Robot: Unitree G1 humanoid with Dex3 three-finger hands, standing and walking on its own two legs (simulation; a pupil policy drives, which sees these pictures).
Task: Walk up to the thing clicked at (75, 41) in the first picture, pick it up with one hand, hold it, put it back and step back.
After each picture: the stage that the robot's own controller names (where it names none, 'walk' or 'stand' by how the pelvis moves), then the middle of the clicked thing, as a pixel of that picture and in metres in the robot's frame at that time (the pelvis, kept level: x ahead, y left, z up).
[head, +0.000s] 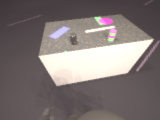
stand; (73, 39) +0.77 +0.22 +0.00
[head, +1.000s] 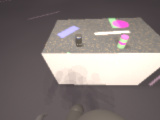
rise first; (78, 40) +0.71 +0.19 +0.01
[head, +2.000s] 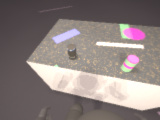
rise first; (72, 52) +0.50 +0.20 +0.03
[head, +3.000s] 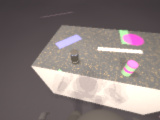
stand; (74, 57) +0.50 +0.17 +0.00
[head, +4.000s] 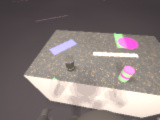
stand; (69, 64) +0.44 +0.19 +0.00
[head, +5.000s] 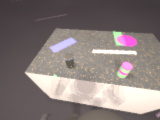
stand; (69, 61) +0.46 +0.20 +0.00
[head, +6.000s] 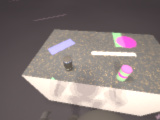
stand; (67, 63) +0.44 +0.21 -0.01
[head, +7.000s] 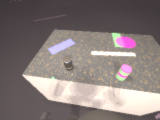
stand; (68, 63) +0.44 +0.21 -0.01
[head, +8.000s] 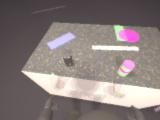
rise first; (68, 59) +0.45 +0.21 +0.00
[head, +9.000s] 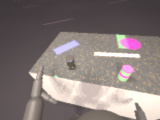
rise first; (70, 63) +0.46 +0.23 +0.00
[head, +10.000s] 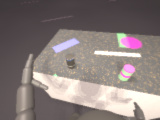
go down; (70, 61) +0.46 +0.21 +0.01
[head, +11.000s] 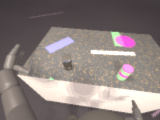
go down; (67, 62) +0.44 +0.20 +0.01
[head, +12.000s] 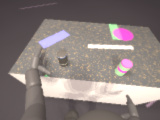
close in; (62, 58) +0.44 +0.21 +0.02
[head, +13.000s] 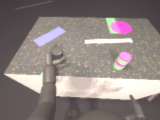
close; (58, 55) +0.45 +0.22 +0.05
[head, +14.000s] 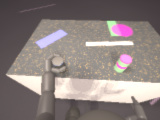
lift; (60, 65) +0.38 +0.21 +0.05
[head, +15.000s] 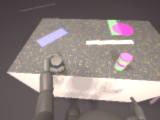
lift; (58, 65) +0.37 +0.22 +0.05
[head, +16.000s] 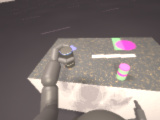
lift; (68, 57) +0.34 +0.16 +0.22
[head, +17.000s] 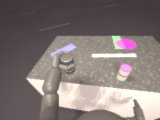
hold; (68, 64) +0.32 +0.16 +0.17
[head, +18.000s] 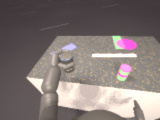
hold; (67, 62) +0.33 +0.16 +0.18
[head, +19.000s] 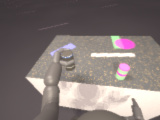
crouch; (68, 60) +0.35 +0.16 +0.16
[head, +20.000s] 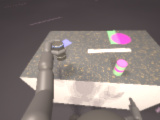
lower; (59, 51) +0.43 +0.22 +0.16
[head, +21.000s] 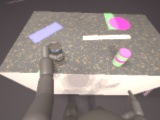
lower; (57, 53) +0.45 +0.21 +0.06
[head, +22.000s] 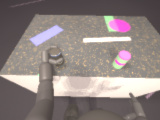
lower; (57, 57) +0.43 +0.22 +0.06
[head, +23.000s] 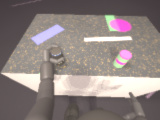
lower; (58, 56) +0.43 +0.21 +0.06
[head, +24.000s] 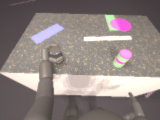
lower; (57, 55) +0.44 +0.22 +0.06
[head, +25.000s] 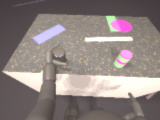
open; (60, 57) +0.43 +0.20 +0.06
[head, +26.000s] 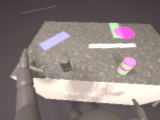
sink last; (65, 63) +0.40 +0.19 +0.04
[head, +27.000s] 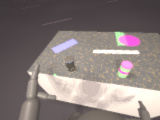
stand; (70, 64) +0.43 +0.22 +0.02
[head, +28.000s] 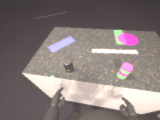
stand; (68, 65) +0.41 +0.21 +0.00
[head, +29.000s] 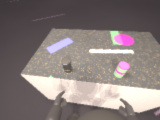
stand; (66, 65) +0.42 +0.21 +0.00
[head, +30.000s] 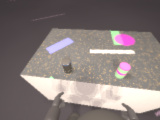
stand; (67, 66) +0.41 +0.21 +0.00
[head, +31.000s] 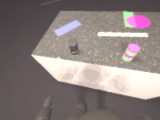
walk; (73, 47) +0.53 +0.18 +0.02
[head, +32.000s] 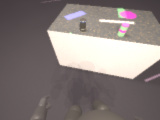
walk; (82, 25) +0.89 +0.11 +0.01
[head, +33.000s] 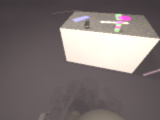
stand; (87, 23) +1.16 +0.14 +0.01
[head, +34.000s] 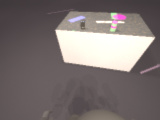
stand; (82, 24) +1.14 +0.16 -0.01
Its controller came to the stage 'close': yes
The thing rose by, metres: 0.20
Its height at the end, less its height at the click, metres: +0.00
